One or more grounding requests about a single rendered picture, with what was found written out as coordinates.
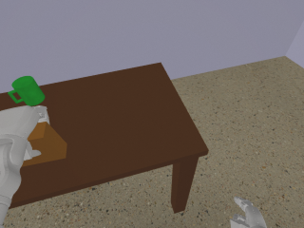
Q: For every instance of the sponge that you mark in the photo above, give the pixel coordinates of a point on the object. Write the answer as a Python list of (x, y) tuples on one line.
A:
[(45, 139)]

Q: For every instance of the right robot hand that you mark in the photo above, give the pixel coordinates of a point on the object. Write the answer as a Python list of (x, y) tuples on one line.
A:
[(252, 217)]

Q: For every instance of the left robot forearm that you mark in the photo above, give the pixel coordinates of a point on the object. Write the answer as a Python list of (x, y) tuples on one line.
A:
[(12, 153)]

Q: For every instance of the table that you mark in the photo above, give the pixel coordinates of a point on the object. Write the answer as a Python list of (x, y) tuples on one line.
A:
[(115, 125)]

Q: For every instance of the left robot hand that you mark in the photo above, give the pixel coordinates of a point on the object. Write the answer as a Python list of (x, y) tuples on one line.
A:
[(20, 121)]

